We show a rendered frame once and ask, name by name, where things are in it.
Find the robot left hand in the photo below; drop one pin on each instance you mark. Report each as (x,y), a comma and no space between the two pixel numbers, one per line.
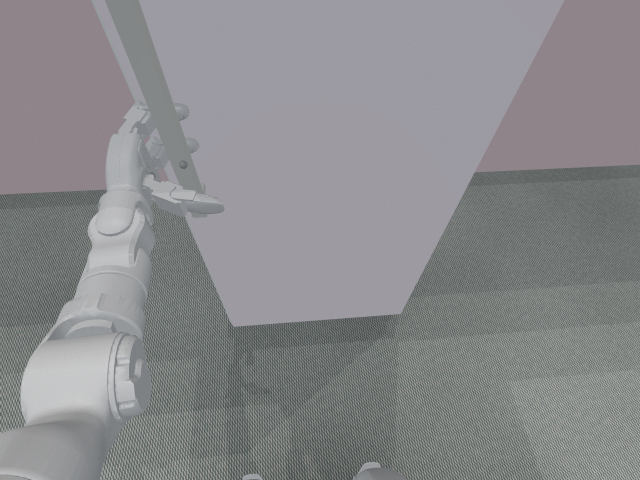
(129,161)

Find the left robot upper arm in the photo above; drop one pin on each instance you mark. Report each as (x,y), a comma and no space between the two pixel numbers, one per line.
(79,392)

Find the fridge door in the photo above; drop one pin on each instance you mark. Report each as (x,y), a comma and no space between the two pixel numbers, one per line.
(340,136)

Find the left robot forearm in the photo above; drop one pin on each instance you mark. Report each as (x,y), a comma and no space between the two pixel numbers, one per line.
(114,285)

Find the right robot shin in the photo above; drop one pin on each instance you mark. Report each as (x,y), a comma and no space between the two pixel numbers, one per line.
(369,465)

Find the handle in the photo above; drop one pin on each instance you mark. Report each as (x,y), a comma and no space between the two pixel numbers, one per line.
(133,31)

